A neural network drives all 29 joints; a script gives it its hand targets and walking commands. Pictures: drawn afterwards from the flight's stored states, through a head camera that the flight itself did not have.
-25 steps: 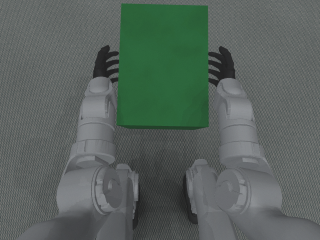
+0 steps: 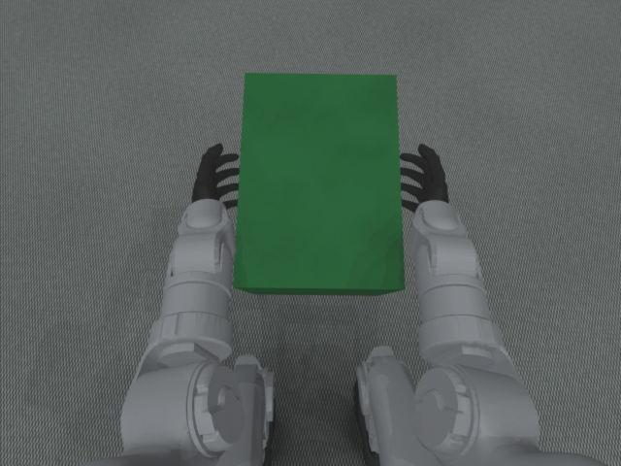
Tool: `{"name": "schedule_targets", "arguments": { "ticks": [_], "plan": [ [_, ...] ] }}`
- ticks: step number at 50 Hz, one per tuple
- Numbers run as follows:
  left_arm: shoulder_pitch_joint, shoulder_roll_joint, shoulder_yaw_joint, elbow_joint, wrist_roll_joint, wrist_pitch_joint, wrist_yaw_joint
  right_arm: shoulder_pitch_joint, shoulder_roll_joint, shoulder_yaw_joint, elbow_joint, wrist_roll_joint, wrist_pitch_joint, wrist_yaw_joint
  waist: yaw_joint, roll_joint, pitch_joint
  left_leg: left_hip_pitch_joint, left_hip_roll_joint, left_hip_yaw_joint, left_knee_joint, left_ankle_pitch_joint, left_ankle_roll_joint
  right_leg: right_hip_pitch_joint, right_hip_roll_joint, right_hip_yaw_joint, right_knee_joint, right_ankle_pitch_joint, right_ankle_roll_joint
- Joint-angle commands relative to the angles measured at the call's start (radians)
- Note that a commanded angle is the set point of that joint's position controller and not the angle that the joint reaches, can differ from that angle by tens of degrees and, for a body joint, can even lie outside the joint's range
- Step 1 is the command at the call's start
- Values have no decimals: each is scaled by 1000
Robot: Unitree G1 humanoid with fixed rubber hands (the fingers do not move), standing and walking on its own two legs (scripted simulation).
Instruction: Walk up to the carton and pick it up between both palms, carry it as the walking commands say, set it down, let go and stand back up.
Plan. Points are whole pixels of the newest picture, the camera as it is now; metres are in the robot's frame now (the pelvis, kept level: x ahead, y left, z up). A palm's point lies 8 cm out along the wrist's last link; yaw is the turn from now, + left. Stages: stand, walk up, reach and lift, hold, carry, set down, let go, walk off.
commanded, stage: reach and lift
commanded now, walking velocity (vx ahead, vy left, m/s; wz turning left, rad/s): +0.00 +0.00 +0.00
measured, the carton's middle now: (318, 196) +0.50 -0.01 -0.11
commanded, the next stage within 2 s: none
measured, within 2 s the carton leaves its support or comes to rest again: neither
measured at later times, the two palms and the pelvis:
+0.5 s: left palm (190, 190) +0.44 +0.13 +0.04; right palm (455, 196) +0.42 -0.15 +0.04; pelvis +0.02 +0.00 +0.07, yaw +0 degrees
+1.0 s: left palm (160, 172) +0.42 +0.13 +0.12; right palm (496, 180) +0.40 -0.15 +0.12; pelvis +0.04 +0.00 +0.14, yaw +0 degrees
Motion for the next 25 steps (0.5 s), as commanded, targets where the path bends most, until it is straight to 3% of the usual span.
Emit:
{"name": "schedule_targets", "arguments": {
  "ticks": [1, 25],
  "plan": [
    [-580, -1026, -507, 93, -165, -23, -354, -576, 1000, 544, 137, 164, -1, 355, -7, 16, -776, 460, -156, 99, -203, 157, 6, 545, 161, -114, -171, 190, -13],
    [-371, -1079, -548, 51, -132, -18, -373, -385, 1025, 603, 55, 144, -4, 385, -4, 13, -634, 750, -141, 55, -439, 275, 20, 788, 152, -87, -393, 292, -23]
  ]
}}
